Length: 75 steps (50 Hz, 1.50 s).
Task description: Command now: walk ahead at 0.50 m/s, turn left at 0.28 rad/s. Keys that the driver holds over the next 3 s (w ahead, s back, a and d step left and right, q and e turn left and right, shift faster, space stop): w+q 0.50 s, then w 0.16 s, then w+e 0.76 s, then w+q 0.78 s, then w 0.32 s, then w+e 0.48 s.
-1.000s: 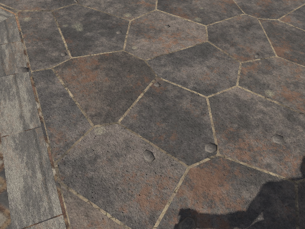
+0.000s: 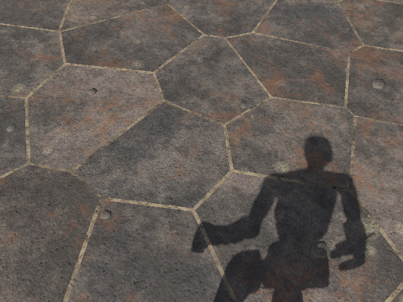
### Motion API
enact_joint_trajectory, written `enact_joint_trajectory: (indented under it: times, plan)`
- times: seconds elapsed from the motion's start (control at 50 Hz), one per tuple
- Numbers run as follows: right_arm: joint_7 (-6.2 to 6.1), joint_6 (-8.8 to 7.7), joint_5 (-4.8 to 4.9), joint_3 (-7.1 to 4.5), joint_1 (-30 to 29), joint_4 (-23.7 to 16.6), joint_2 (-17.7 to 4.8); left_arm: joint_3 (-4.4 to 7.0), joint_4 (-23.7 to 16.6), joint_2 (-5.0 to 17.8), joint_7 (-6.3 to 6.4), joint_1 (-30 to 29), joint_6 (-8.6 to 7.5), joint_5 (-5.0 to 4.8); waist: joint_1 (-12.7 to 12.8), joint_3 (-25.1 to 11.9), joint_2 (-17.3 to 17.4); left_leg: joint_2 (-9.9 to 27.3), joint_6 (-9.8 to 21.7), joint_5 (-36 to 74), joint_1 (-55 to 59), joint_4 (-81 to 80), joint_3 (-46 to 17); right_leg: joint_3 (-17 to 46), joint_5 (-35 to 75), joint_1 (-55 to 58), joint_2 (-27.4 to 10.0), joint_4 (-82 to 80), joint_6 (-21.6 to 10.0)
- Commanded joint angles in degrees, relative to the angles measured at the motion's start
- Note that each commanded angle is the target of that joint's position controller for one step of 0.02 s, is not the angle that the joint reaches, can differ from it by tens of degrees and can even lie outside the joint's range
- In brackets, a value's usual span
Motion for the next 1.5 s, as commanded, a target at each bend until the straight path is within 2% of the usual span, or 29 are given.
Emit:
enact_joint_trajectory:
  times: [0.02,0.18,0.26,0.28,0.3,0.32,0.34,0.38,0.44,0.6,0.72,0.76,0.78,0.8,0.82,0.84,0.88,0.92,1.0,1.1,1.22,1.26,1.3,1.32,1.34,1.36,1.38,1.42,1.5]
  plan:
    - [-0.90,-0.53,0.71,-2.28,-0.4,-3.5,-8.6,0.90,-4.7,3.5,0.16,-1.5,-0.92,0.50,1.4,-3.1,6.9,13.9,11.4,8.2,8.8,-11.7,-18.3,1.2,1.8,-7.8,-2.1,-9.2,1.9]
    - [-2.47,1.57,1.68,-3.34,4.9,-1.3,-10.8,0.46,-7.0,3.3,-0.89,-14.9,-2.14,-0.73,-2.6,-0.7,7.1,12.0,8.3,3.4,4.5,-9.2,-17.2,1.7,19.8,1.8,2.0,-32.1,3.9]
    - [-2.68,2.45,1.68,-3.45,3.4,-1.8,-9.9,2.03,-6.1,5.8,-0.80,-10.5,-2.93,-0.97,1.3,-2.1,8.6,11.5,5.6,2.0,5.6,-2.4,-21.1,1.7,15.8,11.7,1.9,-37.9,0.9]
    - [-2.59,2.41,1.38,-2.90,2.8,-2.3,-8.1,2.86,-5.0,7.2,-0.38,-5.5,-3.05,-0.57,3.9,-5.1,8.1,8.9,3.9,3.3,3.1,3.4,-19.5,2.5,14.8,20.0,-0.1,-38.7,-0.8]
    - [-2.41,2.16,0.55,-1.69,2.1,-3.7,-4.7,3.83,-4.2,10.5,0.21,3.4,-3.06,0.22,7.8,-12.2,2.0,5.4,1.7,-3.2,-3.6,19.0,-14.6,11.4,10.7,33.4,-9.8,-38.2,-4.6]
    - [-2.53,1.58,1.84,-0.69,8.8,-5.5,-1.7,4.90,-2.4,14.6,0.09,7.8,-1.97,0.53,5.0,-18.1,-15.1,-1.4,-1.5,-24.2,-21.6,35.7,-6.8,34.9,-1.2,48.1,-21.6,-42.6,-13.1]
    - [-2.70,1.54,2.51,-1.70,8.8,-4.4,-7.2,4.11,-2.3,10.3,-0.25,7.2,-1.68,-0.45,5.6,-13.9,-12.0,3.1,-2.4,-24.1,-29.3,44.5,-7.4,40.7,-12.0,45.5,-22.7,-45.4,-13.4]
    - [-2.63,2.15,1.61,-2.63,1.5,-5.0,-9.4,2.65,-2.7,5.7,-0.16,2.6,-1.43,-0.26,5.5,-4.1,-3.3,6.6,-3.3,-14.7,-29.2,47.2,-5.9,25.5,-2.3,34.0,-17.7,-46.9,-10.1]
    - [-1.70,2.85,1.56,-2.64,-0.8,-6.3,-6.9,2.06,-1.6,3.5,-0.14,-0.9,-1.57,0.39,2.9,-0.4,-5.1,9.9,-3.8,-8.9,-24.8,43.2,-4.7,12.9,10.3,24.2,-13.2,-50.8,-9.0]
    - [-0.07,2.20,0.87,-0.57,-10.8,-9.6,-2.7,3.12,3.2,8.0,-0.22,1.7,-1.72,-0.66,4.6,1.4,-1.3,9.3,-4.0,7.0,-21.2,20.6,-1.1,-1.9,23.2,22.4,-11.5,-54.2,-9.8]
    - [1.18,1.23,0.92,-0.86,-18.3,-13.0,-4.8,3.46,7.7,11.1,-0.37,7.7,0.21,-2.65,4.8,3.0,-2.4,6.6,-0.6,1.9,-15.7,8.3,2.6,-1.0,31.3,29.6,-14.8,-49.9,-8.4]
    - [0.75,0.98,0.55,-2.87,-7.8,-10.1,-8.3,3.23,8.2,11.8,-0.15,6.8,0.88,-2.76,-2.1,-3.6,-2.7,3.3,1.8,3.6,1.5,3.5,4.9,-3.2,45.9,27.7,-12.2,-37.1,-6.1]
    - [-0.04,1.23,0.15,-4.38,1.0,-7.8,-11.6,2.33,7.8,9.9,-0.05,7.0,0.59,-2.05,-6.2,-10.0,-1.8,6.5,3.5,6.2,17.5,5.7,2.0,-4.7,40.1,19.0,-9.4,-25.3,-4.0]
    - [-1.02,1.68,-1.50,-5.61,7.8,-7.2,-17.8,0.12,5.4,3.3,-0.47,10.8,-0.28,-0.71,-6.1,-20.2,10.6,23.6,10.9,1.6,40.5,5.6,-21.3,-6.9,12.9,-3.2,-1.7,-2.1,0.4]
    - [-1.10,1.83,-1.16,-4.75,8.6,-7.3,-15.1,0.06,6.5,4.0,-0.52,11.5,-1.13,-1.43,-6.2,-27.2,14.3,29.4,14.0,-1.2,40.6,-2.5,-37.3,2.5,-14.7,-8.8,2.1,8.8,0.9]
    - [-0.84,1.71,-0.78,-3.51,5.5,-6.9,-11.6,1.76,5.6,8.9,-0.65,7.9,-1.19,-3.20,-6.0,-18.0,10.5,27.2,11.5,-3.8,33.4,-3.8,-29.1,4.7,-12.5,-13.7,-0.9,12.4,0.6]
    - [-0.45,1.11,-0.12,-2.34,-1.4,-6.0,-7.5,1.73,4.5,7.4,-0.27,3.4,-0.63,-2.62,-2.1,-6.3,7.9,21.9,8.4,-2.3,18.5,-7.8,-15.5,2.0,-3.9,-13.4,-5.2,7.6,0.5]
    - [-0.15,-0.20,-0.54,-2.02,-5.9,-5.5,-5.2,1.96,5.9,5.5,0.10,6.4,1.21,-2.11,1.6,-3.3,9.8,19.2,7.3,0.9,9.2,-12.7,-8.2,2.5,2.1,-6.7,-7.1,5.1,1.1]
    - [-0.73,-1.83,-1.30,-2.80,-6.8,-2.9,-5.7,1.85,4.9,3.0,0.45,4.1,2.96,-1.97,3.0,0.3,6.4,19.2,7.8,8.6,6.7,-16.8,0.3,4.1,9.7,-9.3,-7.1,0.3,2.4]
    - [-1.97,-1.35,-0.80,-3.71,-4.6,-0.5,-8.3,1.01,2.1,1.4,-1.32,-4.4,2.32,-1.40,0.5,3.0,4.4,18.6,6.4,10.6,9.8,-17.9,8.8,0.7,22.1,-9.3,-6.0,-16.5,1.6]
    - [-2.33,0.85,1.10,-5.01,-1.1,2.4,-11.1,1.00,-2.6,2.5,-3.15,-11.8,2.59,-1.37,-1.3,5.1,3.9,21.8,4.6,17.7,20.8,-12.9,12.5,-3.8,14.5,-11.1,-4.4,-25.1,-2.3]
    - [-2.58,1.70,1.51,-5.47,-2.0,2.3,-12.9,2.00,-3.1,4.3,-3.29,-9.0,2.89,-1.39,1.1,1.4,5.8,21.4,3.2,37.1,22.4,-4.6,14.2,-7.6,8.6,-4.1,-0.5,-25.2,-4.5]
    - [-2.78,2.46,1.87,-4.97,-3.3,1.8,-12.3,5.17,0.5,9.5,-2.46,6.3,3.23,-1.82,9.6,-7.3,4.5,17.4,0.0,43.5,15.6,17.4,16.9,-9.3,10.1,18.2,5.2,-29.4,-8.2]
    - [-2.86,1.91,-0.15,-3.44,-1.5,0.5,-8.5,7.05,1.8,15.6,-1.14,13.4,3.87,-2.14,10.8,-12.1,-5.5,13.8,-3.3,16.5,-0.2,36.7,17.0,7.1,12.4,34.7,-4.5,-31.0,-12.3]
    - [-2.31,0.12,-0.73,-1.47,1.5,-2.6,-2.6,7.05,-0.2,19.1,-1.29,9.5,3.06,-2.22,4.4,-19.0,-15.7,0.9,-6.5,-25.0,-22.2,55.0,6.5,41.4,-2.2,49.2,-16.5,-41.6,-24.0]
    - [-1.55,-1.94,1.40,-2.35,-5.0,-3.0,-8.2,5.40,-1.3,13.6,-1.91,9.8,2.10,-1.85,8.8,-19.8,-6.0,3.6,-4.8,-23.5,-28.1,57.3,-3.6,43.6,-5.4,49.1,-17.6,-47.5,-21.8]
    - [-1.22,-2.93,2.94,-2.55,-8.8,-4.3,-9.1,4.64,-0.9,10.9,-1.95,8.5,1.28,-1.43,8.4,-12.5,-3.9,5.9,-3.2,-18.8,-30.8,54.9,-2.9,35.7,-2.4,43.5,-16.1,-47.3,-19.5]
    - [-2.06,-3.13,0.28,-2.84,-8.7,-3.2,-9.0,3.48,-1.8,7.2,-1.63,1.7,0.75,-1.35,3.5,-5.5,1.1,10.3,-3.1,-11.5,-24.5,44.3,-3.0,23.7,10.1,28.5,-11.4,-47.1,-16.2]
    - [-1.46,-0.33,-0.07,-2.54,-4.6,-0.7,-6.8,2.63,-1.8,6.2,-0.61,0.1,0.04,-0.16,1.0,-3.9,-0.5,12.2,-5.4,-4.2,-18.3,37.2,-0.5,12.2,26.4,19.4,-9.3,-50.8,-15.5]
